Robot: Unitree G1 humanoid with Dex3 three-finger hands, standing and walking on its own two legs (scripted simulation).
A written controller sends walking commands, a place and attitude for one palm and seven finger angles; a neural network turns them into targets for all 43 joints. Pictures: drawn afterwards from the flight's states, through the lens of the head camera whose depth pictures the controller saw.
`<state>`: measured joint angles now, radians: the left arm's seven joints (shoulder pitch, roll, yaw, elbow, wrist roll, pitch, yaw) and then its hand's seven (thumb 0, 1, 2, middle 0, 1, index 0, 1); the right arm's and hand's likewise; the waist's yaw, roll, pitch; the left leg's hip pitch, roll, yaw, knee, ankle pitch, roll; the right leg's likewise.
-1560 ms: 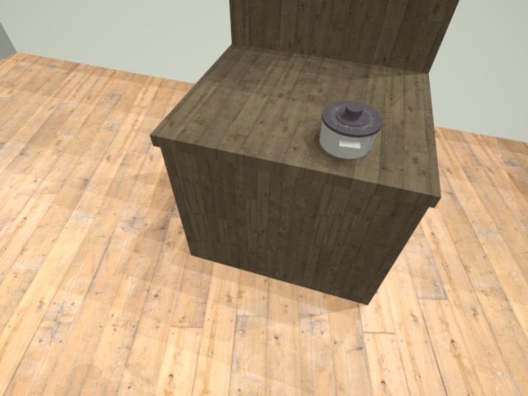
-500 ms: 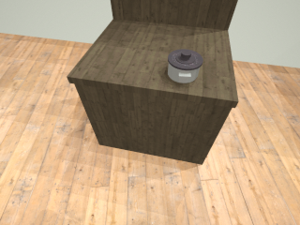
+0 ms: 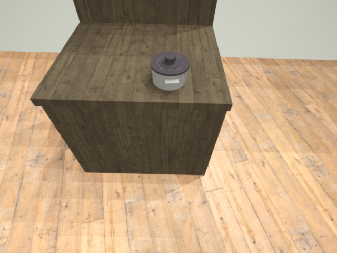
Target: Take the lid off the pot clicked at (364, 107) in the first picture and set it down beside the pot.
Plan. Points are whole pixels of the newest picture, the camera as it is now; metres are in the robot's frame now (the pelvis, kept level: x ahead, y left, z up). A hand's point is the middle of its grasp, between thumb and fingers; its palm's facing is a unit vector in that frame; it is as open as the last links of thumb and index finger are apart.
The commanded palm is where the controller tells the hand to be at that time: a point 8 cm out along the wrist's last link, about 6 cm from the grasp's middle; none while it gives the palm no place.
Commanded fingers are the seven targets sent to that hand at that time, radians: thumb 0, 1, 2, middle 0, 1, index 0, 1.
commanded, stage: take the last steps up to it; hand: left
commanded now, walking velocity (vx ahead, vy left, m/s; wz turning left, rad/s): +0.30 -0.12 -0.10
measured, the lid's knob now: (170, 57) +0.79 +0.02 +0.02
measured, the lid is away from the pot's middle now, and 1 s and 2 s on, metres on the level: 0.00 0.00 0.00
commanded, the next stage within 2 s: come to a stop and stand still in 0.64 s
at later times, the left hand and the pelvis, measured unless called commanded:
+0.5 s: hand (120, 252) +0.16 +0.14 -0.19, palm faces -0.05 -0.99 -0.12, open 7.4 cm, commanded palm none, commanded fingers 0.00 0.90 0.90 -0.20 -0.30 -0.20 -0.30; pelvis +0.16 -0.03 -0.01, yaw -4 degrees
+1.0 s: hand (143, 183) +0.36 +0.10 -0.19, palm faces +0.04 -0.98 -0.21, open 7.2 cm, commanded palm none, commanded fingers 0.00 0.90 0.90 -0.20 -0.30 -0.20 -0.30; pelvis +0.30 -0.08 -0.01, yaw -1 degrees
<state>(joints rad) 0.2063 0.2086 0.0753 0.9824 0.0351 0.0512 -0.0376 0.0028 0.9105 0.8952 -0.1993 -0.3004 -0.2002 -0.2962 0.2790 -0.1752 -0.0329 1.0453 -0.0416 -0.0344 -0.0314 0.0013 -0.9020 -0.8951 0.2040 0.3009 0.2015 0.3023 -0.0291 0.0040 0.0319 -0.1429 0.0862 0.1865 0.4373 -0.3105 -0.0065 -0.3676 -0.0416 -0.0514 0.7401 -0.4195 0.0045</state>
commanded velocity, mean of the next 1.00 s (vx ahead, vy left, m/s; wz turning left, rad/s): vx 0.09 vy -0.02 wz -0.01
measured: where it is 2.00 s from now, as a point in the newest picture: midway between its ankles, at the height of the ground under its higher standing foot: (188, 241)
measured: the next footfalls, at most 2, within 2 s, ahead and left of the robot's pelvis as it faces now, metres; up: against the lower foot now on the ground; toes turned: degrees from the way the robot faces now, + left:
right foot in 0.08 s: +0.06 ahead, -0.14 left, +0.00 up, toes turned -6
left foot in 0.36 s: +0.20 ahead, +0.08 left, +0.00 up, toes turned +6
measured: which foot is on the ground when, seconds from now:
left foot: down 0.00-0.08, up 0.10-0.34, down 0.36-0.72, up 0.74-1.00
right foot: up 0.00-0.06, down 0.08-0.36, up 0.38-0.72, down 0.74-1.00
